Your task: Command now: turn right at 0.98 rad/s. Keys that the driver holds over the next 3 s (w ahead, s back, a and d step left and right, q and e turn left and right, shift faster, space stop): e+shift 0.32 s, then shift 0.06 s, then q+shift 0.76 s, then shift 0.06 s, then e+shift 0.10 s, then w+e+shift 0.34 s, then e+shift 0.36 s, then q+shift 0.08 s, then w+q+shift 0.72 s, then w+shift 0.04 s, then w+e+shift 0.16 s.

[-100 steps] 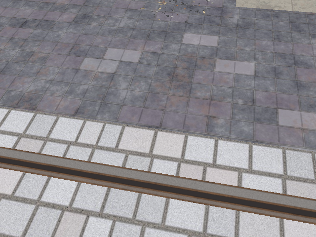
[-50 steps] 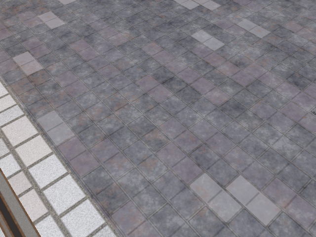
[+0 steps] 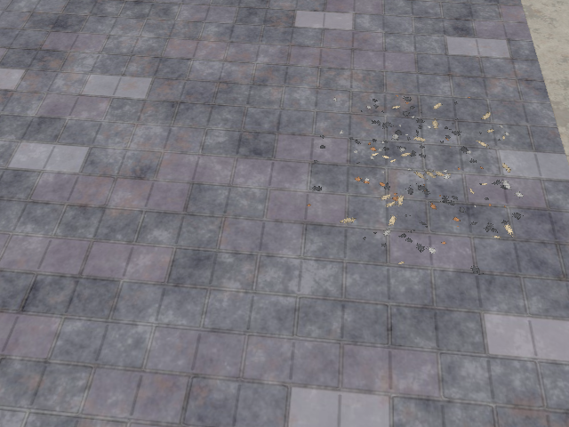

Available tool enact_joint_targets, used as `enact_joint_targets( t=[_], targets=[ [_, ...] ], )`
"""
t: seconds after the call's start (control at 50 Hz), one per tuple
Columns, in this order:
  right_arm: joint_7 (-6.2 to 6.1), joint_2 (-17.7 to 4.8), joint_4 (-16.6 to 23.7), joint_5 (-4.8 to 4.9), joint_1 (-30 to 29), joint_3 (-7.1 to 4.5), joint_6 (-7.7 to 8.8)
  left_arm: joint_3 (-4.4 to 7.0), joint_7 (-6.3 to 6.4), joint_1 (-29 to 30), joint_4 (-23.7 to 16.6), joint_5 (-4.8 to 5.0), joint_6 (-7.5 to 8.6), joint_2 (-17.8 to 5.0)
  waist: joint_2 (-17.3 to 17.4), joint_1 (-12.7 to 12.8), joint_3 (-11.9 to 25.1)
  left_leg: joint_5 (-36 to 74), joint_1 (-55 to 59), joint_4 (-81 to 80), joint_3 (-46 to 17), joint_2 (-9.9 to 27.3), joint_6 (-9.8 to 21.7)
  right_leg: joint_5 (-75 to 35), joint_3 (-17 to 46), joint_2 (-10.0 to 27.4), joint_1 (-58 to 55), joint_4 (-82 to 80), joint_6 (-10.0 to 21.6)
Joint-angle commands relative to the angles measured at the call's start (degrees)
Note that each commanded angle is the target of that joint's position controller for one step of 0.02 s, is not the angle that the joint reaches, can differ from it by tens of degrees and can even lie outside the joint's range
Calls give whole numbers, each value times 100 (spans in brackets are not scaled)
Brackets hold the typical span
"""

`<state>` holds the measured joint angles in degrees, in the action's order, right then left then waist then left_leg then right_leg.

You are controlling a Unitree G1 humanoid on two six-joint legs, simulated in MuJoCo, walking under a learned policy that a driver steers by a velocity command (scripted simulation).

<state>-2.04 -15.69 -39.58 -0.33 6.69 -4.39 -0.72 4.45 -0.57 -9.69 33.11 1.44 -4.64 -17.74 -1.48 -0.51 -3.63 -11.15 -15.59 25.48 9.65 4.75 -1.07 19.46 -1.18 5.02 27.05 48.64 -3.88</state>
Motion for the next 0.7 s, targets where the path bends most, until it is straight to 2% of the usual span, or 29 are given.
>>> enact_joint_targets(
  t=[0.02, 0.04, 0.06, 0.08, 0.1, 0.12, 0.14, 0.16, 0.18, 0.22, 0.28, 0.32, 0.38, 0.4, 0.44, 0.46, 0.48, 0.5, 0.52, 0.54, 0.56, 0.58, 0.6, 0.62, 0.7],
  targets=[
    [77, -1095, 332, 143, -213, -368, 139, 242, -69, -126, -396, 3, -24, -537, 1129, 130, 966, 1364, 853, -288, -635, 1423, 939, -222, -352, -169, -618, -1075, 314],
    [93, -1005, 278, 193, -178, -366, 145, 292, -62, -345, -300, 8, -38, -539, 995, 252, 1001, 1063, 652, 123, -402, 1325, 677, -592, -421, -325, -1121, -1672, 486],
    [129, -755, 134, 177, 138, -325, 140, 410, 2, -740, -146, -13, -28, -760, 418, 339, 958, 457, -5, 976, -62, 994, 287, -1204, -60, -391, -1937, -2278, 746],
    [159, -476, 306, -47, 198, -252, 118, 624, 110, -1049, -205, -23, 30, -1597, -1502, 250, 762, -2132, -1933, 2959, 384, 245, -318, -3731, 2119, 1036, -2969, -2569, 1402],
    [81, -443, 722, -167, -463, -209, 150, 607, 73, -771, -435, -273, 219, -1846, -1842, 367, 1142, -2793, -2928, 4086, -837, -409, -456, -3781, 3548, 1665, -2708, -2712, 2445],
    [26, -712, 752, -78, -797, -271, 155, 544, 25, -674, -418, -316, 359, -1524, -1128, 537, 1181, -2403, -3017, 4512, -1290, -354, -316, -3131, 3094, 1456, -2669, -2890, 2362],
    [-15, -725, 728, 2, -800, -283, 175, 485, 68, -462, -356, -226, 431, -1373, -947, 338, 956, -1823, -3034, 4385, -1447, -328, -168, -2741, 2724, 1136, -2468, -2904, 2038],
    [-70, -780, 588, -36, -608, -313, 179, 424, 128, -163, -384, -85, 414, -1151, -588, 160, 910, -1396, -2982, 4204, -1508, -247, -143, -2545, 2448, 906, -2370, -2816, 1759],
    [-91, -825, 547, -82, -471, -335, 178, 367, 183, 104, -433, -9, 366, -1035, -591, 16, 907, -1116, -2746, 4016, -1517, -280, -168, -2673, 2264, 767, -2116, -2759, 1641],
    [-30, -704, 468, -65, -342, -306, 201, 328, 264, 171, -470, -58, 314, -969, -616, -58, 1099, -743, -2306, 3804, -1477, -514, -246, -2960, 2145, 535, -1906, -2654, 1585],
    [26, -495, 445, 2, -465, -208, 214, 369, 327, 60, -422, -27, 286, -1054, -555, 26, 1125, -528, -2056, 2738, -1559, -773, -334, -2676, 2346, 347, -1922, -2523, 1509],
    [72, -474, 446, 19, -543, -179, 218, 398, 340, 113, -442, -15, 253, -1127, -676, 56, 1094, -498, -1791, 2190, -1633, -890, -349, -2337, 2599, 275, -1788, -2462, 1481],
    [143, -584, 362, 41, -403, -174, 217, 346, 293, 175, -442, -67, 229, -1054, -876, 138, 1180, -530, -1272, 1741, -1602, -833, -321, -2483, 2765, 311, -1657, -2281, 1474],
    [166, -622, 332, 41, -300, -168, 218, 297, 270, 206, -417, -90, 227, -982, -919, 152, 1233, -571, -1114, 1652, -1541, -744, -293, -2698, 2732, 368, -1687, -2168, 1476],
    [223, -602, 322, 47, -187, -133, 241, 170, 228, 224, -361, -119, 235, -761, -929, 187, 1247, -481, -633, 1272, -1386, -575, -176, -2940, 2727, 409, -1596, -1999, 1483],
    [264, -492, 301, 36, -80, -93, 269, 73, 216, 314, -328, -120, 246, -565, -852, 72, 1197, 18, -130, 665, -1315, -491, -69, -2655, 2631, 313, -1387, -1942, 1377],
    [309, -299, 308, -36, -93, -9, 295, -66, 198, 181, -208, -174, 282, -213, -668, 21, 1132, 880, 449, -199, -1454, -344, 46, -1956, 2444, 84, -1205, -1994, 1119],
    [318, -439, 376, -145, -244, 19, 303, -144, 187, -295, -40, -339, 338, 56, 79, 331, 1143, 1947, 810, -443, -2347, 217, 262, -684, 1900, -405, -1098, -1543, 778],
    [300, -608, 460, -206, -684, 43, 294, -69, 172, -815, 24, -390, 382, -153, 977, 932, 840, 2217, 231, -387, -2897, 644, 926, 475, 1360, -797, -1248, -1478, 435],
    [294, -496, 518, -122, -856, 48, 275, -9, 191, -508, 29, -420, 416, -418, 1152, 761, 598, 1143, -327, -603, -3179, 638, 1206, 166, 1145, -685, -1480, -1717, 239],
    [299, -636, 533, -40, -689, -4, 251, 67, 218, -52, -7, -350, 430, -635, 1079, 473, 427, 566, -442, -645, -3129, 393, 1045, -57, 1029, -728, -1545, -1758, 246],
    [285, -928, 517, 53, -491, -94, 217, 111, 247, 175, -37, -321, 423, -665, 984, 335, 429, 242, -400, -649, -3179, 297, 937, -89, 864, -797, -1490, -1626, 282],
    [261, -1129, 547, 130, -370, -159, 197, 119, 259, 256, -95, -302, 409, -592, 1062, 284, 380, 180, -305, -627, -3366, 296, 951, -37, 761, -851, -1337, -1571, 292],
    [213, -1217, 563, 160, -266, -212, 170, 113, 253, 243, -106, -267, 422, -485, 1148, 258, 391, 225, -141, -562, -3537, 327, 1014, 47, 656, -883, -1164, -1536, 272],
    [86, -1056, 701, 203, -17, -279, 31, 141, 202, 106, 13, -159, 565, -220, 1262, 138, 881, 1569, 689, -176, -4064, 380, 1272, 453, 632, -1015, -776, -1430, 253]
  ],
)
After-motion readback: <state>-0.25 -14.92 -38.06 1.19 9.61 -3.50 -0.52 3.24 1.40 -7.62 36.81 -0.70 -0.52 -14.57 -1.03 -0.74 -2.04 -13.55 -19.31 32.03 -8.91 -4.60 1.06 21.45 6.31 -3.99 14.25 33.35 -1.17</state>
